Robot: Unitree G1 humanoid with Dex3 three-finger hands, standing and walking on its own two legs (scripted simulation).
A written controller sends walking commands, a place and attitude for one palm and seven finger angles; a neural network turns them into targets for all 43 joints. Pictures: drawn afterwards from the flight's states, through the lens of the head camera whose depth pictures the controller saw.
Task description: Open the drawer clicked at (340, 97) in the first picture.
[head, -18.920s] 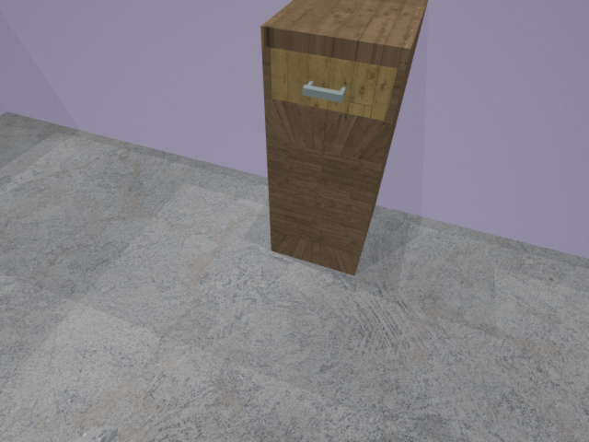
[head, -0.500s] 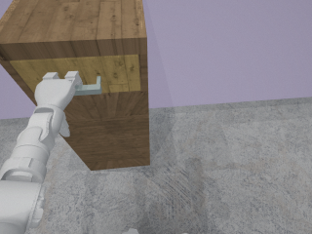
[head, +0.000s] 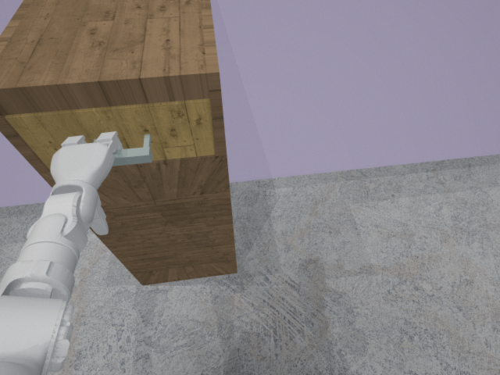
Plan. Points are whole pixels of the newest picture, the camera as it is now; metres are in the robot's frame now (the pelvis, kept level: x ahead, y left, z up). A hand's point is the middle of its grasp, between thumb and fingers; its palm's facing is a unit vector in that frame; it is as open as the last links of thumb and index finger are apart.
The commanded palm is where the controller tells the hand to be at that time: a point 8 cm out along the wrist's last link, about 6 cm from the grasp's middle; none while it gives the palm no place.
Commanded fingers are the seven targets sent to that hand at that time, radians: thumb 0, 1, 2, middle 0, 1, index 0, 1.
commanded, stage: close the thumb around the handle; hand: left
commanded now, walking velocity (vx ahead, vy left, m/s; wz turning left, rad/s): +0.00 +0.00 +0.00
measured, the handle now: (121, 149) +0.49 +0.24 +0.06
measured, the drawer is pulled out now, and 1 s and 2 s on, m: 0.00 0.00 0.12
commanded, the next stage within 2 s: pull the drawer open in 0.74 s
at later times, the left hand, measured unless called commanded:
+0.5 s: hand (99, 180) +0.44 +0.27 +0.04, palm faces -0.05 -0.03 -1.00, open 8.2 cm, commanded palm +0.41 +0.27 +0.09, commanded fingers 0.00 0.84 0.88 -0.40 -1.34 -0.40 -1.34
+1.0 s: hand (98, 185) +0.43 +0.27 +0.03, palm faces -0.03 -0.04 -1.00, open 5.6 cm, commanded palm +0.39 +0.27 +0.09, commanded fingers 0.00 0.90 0.90 -0.40 -1.35 -0.40 -1.35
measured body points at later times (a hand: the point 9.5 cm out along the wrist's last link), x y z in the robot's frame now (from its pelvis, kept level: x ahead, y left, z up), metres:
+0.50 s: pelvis +0.01 +0.00 +0.00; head +0.07 -0.01 +0.45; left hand +0.43 +0.27 +0.09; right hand +0.07 -0.27 -0.13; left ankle -0.01 +0.10 -0.71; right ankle -0.02 -0.12 -0.71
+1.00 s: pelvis +0.01 +0.00 +0.00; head +0.07 +0.00 +0.45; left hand +0.42 +0.27 +0.09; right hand +0.07 -0.27 -0.13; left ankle -0.01 +0.10 -0.71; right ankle -0.02 -0.12 -0.71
